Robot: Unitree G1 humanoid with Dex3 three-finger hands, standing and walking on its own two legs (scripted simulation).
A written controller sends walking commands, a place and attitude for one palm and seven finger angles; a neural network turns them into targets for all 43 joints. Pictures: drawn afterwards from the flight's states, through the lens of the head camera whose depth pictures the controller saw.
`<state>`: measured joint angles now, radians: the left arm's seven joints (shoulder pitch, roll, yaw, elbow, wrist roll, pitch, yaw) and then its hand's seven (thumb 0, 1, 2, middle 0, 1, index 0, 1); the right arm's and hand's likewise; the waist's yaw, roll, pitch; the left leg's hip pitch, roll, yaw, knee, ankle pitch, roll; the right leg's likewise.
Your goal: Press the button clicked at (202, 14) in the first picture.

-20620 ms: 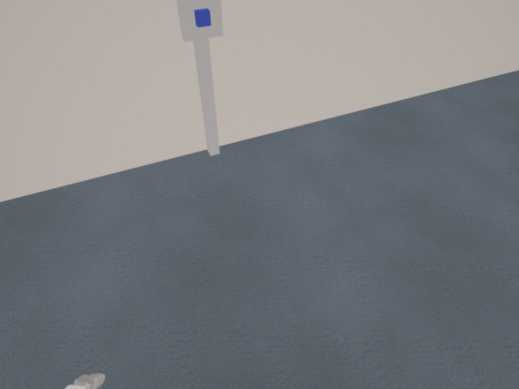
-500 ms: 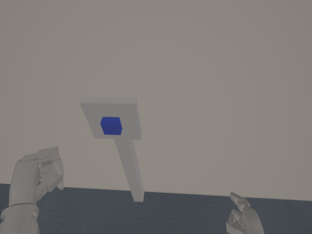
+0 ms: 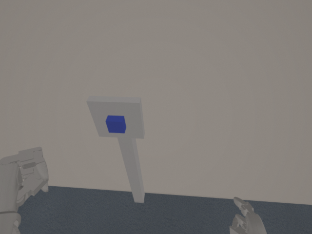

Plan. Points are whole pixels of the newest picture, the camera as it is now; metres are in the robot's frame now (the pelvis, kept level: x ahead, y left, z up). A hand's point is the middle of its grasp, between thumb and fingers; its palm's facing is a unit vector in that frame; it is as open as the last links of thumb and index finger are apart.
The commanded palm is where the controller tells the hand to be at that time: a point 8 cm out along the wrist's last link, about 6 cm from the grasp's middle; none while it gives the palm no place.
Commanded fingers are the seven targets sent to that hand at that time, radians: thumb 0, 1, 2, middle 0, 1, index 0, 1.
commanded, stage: draw the hand back to the body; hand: left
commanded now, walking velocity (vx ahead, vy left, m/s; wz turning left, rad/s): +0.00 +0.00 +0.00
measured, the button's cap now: (116, 123) +0.47 +0.21 +0.00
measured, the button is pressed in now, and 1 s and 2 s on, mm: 0 0 0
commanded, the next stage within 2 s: step back with the hand held close in 0.02 s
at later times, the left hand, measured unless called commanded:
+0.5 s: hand (45, 179) +0.17 +0.24 +0.14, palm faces +0.25 -0.83 -0.50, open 3.1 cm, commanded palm +0.11 +0.29 +0.17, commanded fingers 0.00 0.90 0.90 -1.30 -1.50 -1.30 -1.50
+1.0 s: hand (9, 205) +0.11 +0.27 +0.16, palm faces +0.37 -0.80 -0.47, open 3.1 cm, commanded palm +0.05 +0.31 +0.17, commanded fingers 0.00 0.90 0.90 -1.30 -1.50 -1.30 -1.50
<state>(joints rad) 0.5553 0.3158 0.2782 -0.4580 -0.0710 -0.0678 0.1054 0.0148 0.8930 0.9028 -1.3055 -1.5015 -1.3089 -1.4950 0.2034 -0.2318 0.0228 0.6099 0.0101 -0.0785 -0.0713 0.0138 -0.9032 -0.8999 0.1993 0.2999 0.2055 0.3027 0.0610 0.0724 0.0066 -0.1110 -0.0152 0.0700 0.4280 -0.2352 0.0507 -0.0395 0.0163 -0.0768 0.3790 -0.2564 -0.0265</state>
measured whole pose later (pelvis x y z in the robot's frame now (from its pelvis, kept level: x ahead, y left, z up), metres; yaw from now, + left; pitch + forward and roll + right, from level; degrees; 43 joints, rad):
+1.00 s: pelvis -0.07 +0.03 -0.02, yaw +2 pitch +1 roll -3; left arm 0.62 0.41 0.39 -0.65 -0.01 -0.21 0.14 0.01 0.89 0.90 -1.31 -1.50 -1.31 -1.49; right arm 0.22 -0.21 0.01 0.54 -0.01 -0.06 -0.07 0.01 -0.90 -0.90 0.20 0.30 0.21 0.30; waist -0.01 -0.01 0.03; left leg -0.42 -0.04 0.05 0.57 -0.17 0.10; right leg -0.32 0.04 -0.01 0.57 -0.25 0.00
